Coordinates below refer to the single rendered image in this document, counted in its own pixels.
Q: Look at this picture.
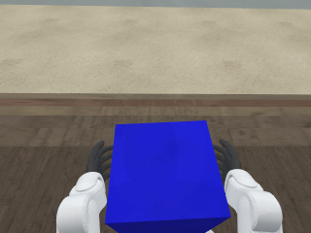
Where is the left robot forearm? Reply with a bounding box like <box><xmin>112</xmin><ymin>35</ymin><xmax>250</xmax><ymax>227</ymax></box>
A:
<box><xmin>56</xmin><ymin>172</ymin><xmax>107</xmax><ymax>233</ymax></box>

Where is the left robot hand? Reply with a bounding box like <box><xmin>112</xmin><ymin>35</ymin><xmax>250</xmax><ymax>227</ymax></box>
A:
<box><xmin>86</xmin><ymin>140</ymin><xmax>114</xmax><ymax>182</ymax></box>

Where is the right robot forearm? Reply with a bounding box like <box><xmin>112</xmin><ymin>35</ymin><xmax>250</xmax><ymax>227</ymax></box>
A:
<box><xmin>225</xmin><ymin>169</ymin><xmax>283</xmax><ymax>233</ymax></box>

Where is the carton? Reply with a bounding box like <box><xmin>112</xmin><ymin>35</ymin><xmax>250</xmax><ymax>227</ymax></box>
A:
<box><xmin>105</xmin><ymin>120</ymin><xmax>231</xmax><ymax>233</ymax></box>

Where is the right robot hand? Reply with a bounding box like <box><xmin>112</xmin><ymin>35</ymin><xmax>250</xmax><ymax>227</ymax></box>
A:
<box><xmin>213</xmin><ymin>139</ymin><xmax>241</xmax><ymax>184</ymax></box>

